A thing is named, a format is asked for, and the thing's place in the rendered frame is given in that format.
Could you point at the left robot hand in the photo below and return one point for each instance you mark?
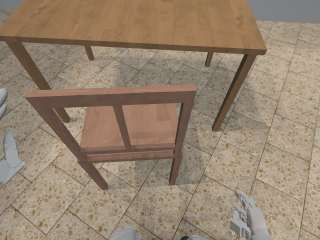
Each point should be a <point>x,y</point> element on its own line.
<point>12,165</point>

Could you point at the robot left thigh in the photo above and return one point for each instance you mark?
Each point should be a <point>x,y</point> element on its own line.
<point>126,234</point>

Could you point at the chair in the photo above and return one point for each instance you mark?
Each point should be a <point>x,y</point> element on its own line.
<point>121,124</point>

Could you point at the right robot hand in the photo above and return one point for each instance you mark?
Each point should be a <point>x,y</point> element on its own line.
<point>252,222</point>

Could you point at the table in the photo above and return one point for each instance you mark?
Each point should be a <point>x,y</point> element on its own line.
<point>213,26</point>

